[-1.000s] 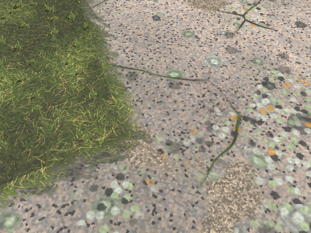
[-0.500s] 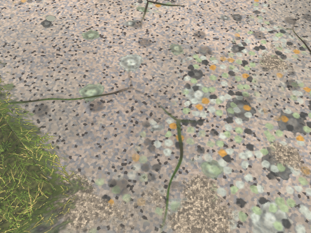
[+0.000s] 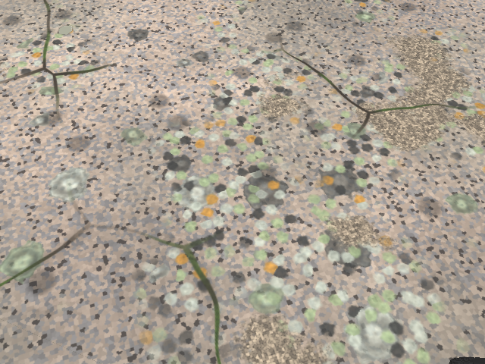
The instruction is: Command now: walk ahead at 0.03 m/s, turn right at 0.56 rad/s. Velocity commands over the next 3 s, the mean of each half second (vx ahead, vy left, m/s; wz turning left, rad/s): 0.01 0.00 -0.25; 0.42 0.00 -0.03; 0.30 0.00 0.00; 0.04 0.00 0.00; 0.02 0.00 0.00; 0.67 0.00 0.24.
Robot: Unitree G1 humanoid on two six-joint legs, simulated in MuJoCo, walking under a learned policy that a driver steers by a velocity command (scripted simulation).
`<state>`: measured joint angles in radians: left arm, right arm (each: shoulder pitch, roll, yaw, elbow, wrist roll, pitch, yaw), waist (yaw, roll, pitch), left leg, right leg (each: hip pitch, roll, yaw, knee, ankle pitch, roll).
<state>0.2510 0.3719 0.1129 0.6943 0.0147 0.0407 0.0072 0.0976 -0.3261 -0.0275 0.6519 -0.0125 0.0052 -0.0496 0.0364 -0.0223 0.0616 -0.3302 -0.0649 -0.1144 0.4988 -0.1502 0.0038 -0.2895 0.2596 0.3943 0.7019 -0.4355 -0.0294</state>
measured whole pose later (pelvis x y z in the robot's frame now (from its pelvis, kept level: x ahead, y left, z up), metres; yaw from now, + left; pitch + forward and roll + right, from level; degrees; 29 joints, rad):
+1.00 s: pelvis +0.13 +0.07 +0.00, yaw -7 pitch +1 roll -1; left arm 0.27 0.30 0.04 0.91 0.03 -0.07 -0.02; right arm 0.31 -0.31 -0.05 0.82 -0.04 -0.06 0.03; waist -0.01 -0.02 0.00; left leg -0.27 -0.02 0.08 0.53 -0.28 0.06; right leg -0.33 0.03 0.09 1.01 -0.34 -0.13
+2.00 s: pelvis +0.40 +0.07 +0.01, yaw -6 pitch -1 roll +0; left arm 0.28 0.17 0.00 1.10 0.01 -0.01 0.02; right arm 0.33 -0.15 0.02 1.09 -0.01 -0.02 -0.04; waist 0.01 0.00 0.01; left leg -0.13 -0.02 0.02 0.40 -0.25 0.02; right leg -0.23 0.04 -0.05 0.38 -0.13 -0.06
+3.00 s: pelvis +0.64 -0.03 +0.01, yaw +2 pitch +1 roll -1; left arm 0.38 0.18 0.06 1.03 0.03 -0.10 0.00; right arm 0.20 -0.23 -0.08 0.91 -0.02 -0.05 0.05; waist 0.01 0.03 -0.03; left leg -0.66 0.08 0.01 1.27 -0.12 0.12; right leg -0.06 0.01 -0.22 0.34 -0.31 -0.04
